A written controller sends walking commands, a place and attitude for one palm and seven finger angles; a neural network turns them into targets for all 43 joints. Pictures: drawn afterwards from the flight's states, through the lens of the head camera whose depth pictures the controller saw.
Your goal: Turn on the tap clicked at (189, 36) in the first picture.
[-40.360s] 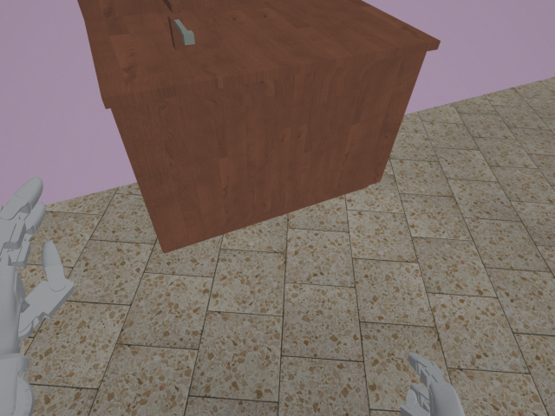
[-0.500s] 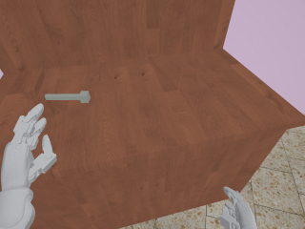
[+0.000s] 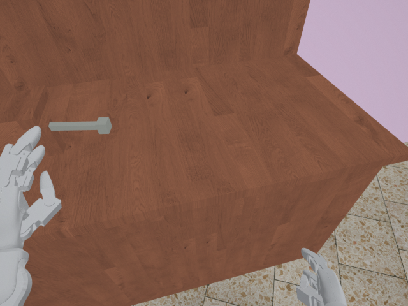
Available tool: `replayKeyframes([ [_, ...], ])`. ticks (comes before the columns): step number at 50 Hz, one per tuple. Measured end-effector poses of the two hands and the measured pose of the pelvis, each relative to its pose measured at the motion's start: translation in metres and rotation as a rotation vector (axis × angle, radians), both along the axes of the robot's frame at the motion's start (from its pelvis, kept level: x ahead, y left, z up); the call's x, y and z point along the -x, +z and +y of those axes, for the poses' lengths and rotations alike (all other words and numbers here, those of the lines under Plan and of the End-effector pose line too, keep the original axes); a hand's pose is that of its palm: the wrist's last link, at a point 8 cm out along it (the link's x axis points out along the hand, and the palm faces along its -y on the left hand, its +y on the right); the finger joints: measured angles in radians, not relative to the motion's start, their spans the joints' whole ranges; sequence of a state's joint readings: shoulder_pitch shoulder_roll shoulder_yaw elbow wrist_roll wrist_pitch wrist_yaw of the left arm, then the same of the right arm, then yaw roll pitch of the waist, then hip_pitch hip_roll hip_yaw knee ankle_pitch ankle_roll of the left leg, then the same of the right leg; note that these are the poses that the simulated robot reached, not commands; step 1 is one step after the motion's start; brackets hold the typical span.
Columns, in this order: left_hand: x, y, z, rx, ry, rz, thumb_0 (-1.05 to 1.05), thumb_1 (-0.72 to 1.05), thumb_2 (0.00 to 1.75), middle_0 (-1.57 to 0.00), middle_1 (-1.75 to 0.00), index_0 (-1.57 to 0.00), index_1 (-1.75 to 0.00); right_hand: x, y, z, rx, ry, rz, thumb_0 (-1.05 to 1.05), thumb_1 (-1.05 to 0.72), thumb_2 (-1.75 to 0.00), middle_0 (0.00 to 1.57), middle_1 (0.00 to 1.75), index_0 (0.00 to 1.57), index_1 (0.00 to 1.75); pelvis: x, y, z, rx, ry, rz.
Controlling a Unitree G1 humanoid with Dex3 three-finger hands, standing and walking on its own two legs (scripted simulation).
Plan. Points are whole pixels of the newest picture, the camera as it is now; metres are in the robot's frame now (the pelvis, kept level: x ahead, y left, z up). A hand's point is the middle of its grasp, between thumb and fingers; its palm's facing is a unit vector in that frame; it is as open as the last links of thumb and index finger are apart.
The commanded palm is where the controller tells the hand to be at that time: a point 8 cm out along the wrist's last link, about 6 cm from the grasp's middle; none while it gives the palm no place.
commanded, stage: step back with the hand held close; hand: left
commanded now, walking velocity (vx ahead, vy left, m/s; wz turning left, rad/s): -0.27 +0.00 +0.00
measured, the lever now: (103, 125) +0.46 +0.30 +0.11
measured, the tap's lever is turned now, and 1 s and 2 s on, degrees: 76 76 76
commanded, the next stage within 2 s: stop stepping back and stand still in 1.18 s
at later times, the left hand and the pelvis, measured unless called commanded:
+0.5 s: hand (24, 251) +0.14 +0.26 +0.15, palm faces +0.39 -0.83 -0.40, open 7.4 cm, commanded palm +0.09 +0.31 +0.17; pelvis -0.07 +0.03 -0.02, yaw +0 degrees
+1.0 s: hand (3, 301) +0.08 +0.25 +0.15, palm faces +0.33 -0.87 -0.37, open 7.4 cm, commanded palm +0.02 +0.31 +0.17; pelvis -0.13 +0.02 -0.01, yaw +2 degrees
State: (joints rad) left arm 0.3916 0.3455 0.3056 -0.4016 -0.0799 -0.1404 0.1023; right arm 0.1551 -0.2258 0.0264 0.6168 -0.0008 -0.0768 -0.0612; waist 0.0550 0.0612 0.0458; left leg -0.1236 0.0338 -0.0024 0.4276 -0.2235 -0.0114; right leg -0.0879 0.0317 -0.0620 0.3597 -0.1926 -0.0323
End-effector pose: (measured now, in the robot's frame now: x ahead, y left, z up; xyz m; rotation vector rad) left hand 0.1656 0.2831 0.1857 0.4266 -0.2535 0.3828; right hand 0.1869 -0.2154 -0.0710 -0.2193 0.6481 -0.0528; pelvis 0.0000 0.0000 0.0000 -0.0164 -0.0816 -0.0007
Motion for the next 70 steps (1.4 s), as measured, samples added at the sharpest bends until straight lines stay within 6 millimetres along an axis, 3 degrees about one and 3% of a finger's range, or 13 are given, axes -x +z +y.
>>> replayKeyframes([
  [3, -0.002, 0.003, 0.002, -0.036, -0.008, -0.001, 0.02, 0.89, 0.9, -0.2, -0.31, -0.21, -0.3, 0.005, -0.002, -0.003, 0.003, -0.02, 0.023, 0.01, -0.9, -0.9, 0.2, 0.3, 0.2, 0.3, 0.006, -0.001, 0.002, -0.001, -0.007, 0.029],
  [6, 0.0, -0.006, -0.002, -0.036, -0.032, 0.054, 0.02, 0.89, 0.9, -0.2, -0.31, -0.2, -0.3, 0.014, -0.005, -0.006, 0.001, -0.053, 0.038, 0.01, -0.9, -0.9, 0.2, 0.3, 0.2, 0.3, 0.012, -0.002, 0.005, -0.006, -0.017, 0.052],
  [12, 0.019, -0.022, -0.005, -0.03, -0.07, 0.143, 0.02, 0.89, 0.9, -0.21, -0.31, -0.21, -0.3, 0.04, -0.01, -0.008, 0.012, -0.103, 0.072, 0.01, -0.9, -0.9, 0.2, 0.3, 0.2, 0.3, 0.026, -0.005, 0.011, -0.012, -0.019, 0.069],
  [21, 0.053, -0.012, 0.013, -0.069, -0.022, 0.043, 0.02, 0.89, 0.9, -0.21, -0.31, -0.21, -0.3, 0.077, -0.016, 0.001, 0.036, -0.096, 0.093, 0.01, -0.9, -0.9, 0.2, 0.3, 0.2, 0.3, 0.058, -0.012, 0.019, 0.004, -0.007, 0.075],
  [31, 0.075, -0.022, 0.03, -0.051, -0.009, 0.02, 0.02, 0.89, 0.9, -0.21, -0.31, -0.21, -0.3, 0.115, -0.021, 0.021, 0.049, -0.096, 0.108, 0.01, -0.9, -0.9, 0.2, 0.3, 0.2, 0.3, 0.084, -0.017, 0.034, 0.022, 0.009, 0.07],
  [37, 0.095, -0.009, 0.032, -0.085, 0.035, -0.011, 0.02, 0.89, 0.9, -0.21, -0.31, -0.21, -0.3, 0.124, -0.022, 0.031, 0.011, -0.051, 0.112, 0.02, -0.9, -0.9, 0.21, 0.3, 0.21, 0.3, 0.093, -0.014, 0.025, 0.01, 0.017, 0.106],
  [46, 0.111, -0.021, 0.004, -0.005, -0.062, 0.023, 0.02, 0.89, 0.9, -0.2, -0.31, -0.21, -0.3, 0.129, -0.021, 0.018, 0.009, -0.062, 0.105, 0.01, -0.9, -0.9, 0.21, 0.3, 0.21, 0.3, 0.12, -0.013, 0.018, 0.022, 0.006, 0.106],
  [50, 0.12, -0.021, 0.013, -0.015, -0.087, 0.008, 0.02, 0.89, 0.9, -0.21, -0.31, -0.21, -0.3, 0.136, -0.01, 0.012, 0.061, -0.086, 0.089, 0.01, -0.9, -0.9, 0.21, 0.3, 0.21, 0.3, 0.13, -0.014, 0.024, 0.018, 0.028, 0.129],
  [54, 0.134, -0.022, 0.029, -0.047, -0.064, 0.024, 0.02, 0.89, 0.9, -0.21, -0.31, -0.21, -0.3, 0.15, 0.001, 0.014, 0.084, -0.086, 0.075, 0.01, -0.9, -0.9, 0.2, 0.3, 0.2, 0.3, 0.154, -0.011, 0.028, -0.01, 0.002, 0.123],
  [58, 0.158, -0.017, 0.027, -0.047, -0.062, 0.045, 0.02, 0.89, 0.9, -0.21, -0.31, -0.21, -0.3, 0.173, 0.008, 0.021, 0.056, -0.06, 0.038, 0.01, -0.9, -0.9, 0.2, 0.3, 0.2, 0.3, 0.179, -0.006, 0.027, 0.003, -0.015, 0.111],
  [63, 0.196, -0.009, 0.007, -0.018, -0.074, 0.022, 0.02, 0.89, 0.9, -0.2, -0.31, -0.2, -0.3, 0.216, 0.004, 0.023, 0.013, -0.048, 0.035, 0.01, -0.9, -0.9, 0.21, 0.3, 0.2, 0.3, 0.212, -0.004, 0.017, 0.014, -0.025, 0.096],
  [70, 0.256, -0.013, -0.022, -0.041, -0.036, 0.059, 0.02, 0.89, 0.9, -0.2, -0.31, -0.21, -0.3, 0.281, -0.02, -0.003, -0.038, -0.061, 0.064, 0.01, -0.9, -0.9, 0.21, 0.3, 0.21, 0.3, 0.267, -0.013, -0.01, 0.002, -0.004, 0.072],
])
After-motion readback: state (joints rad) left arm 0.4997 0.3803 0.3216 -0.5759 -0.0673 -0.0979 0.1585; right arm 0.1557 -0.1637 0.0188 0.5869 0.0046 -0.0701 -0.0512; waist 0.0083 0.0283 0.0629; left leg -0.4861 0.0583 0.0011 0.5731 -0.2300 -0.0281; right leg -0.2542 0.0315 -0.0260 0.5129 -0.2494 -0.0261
